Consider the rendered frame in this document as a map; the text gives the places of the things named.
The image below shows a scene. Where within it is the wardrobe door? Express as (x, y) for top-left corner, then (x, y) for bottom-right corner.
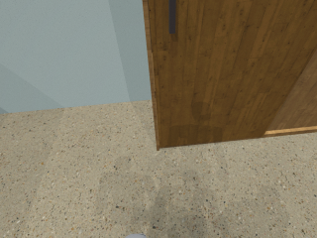
(148, 0), (317, 147)
(267, 50), (317, 131)

